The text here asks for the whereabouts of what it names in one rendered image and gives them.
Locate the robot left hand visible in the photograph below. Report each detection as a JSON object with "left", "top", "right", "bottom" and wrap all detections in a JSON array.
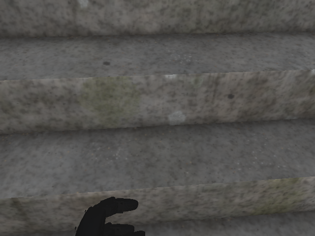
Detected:
[{"left": 75, "top": 197, "right": 146, "bottom": 236}]

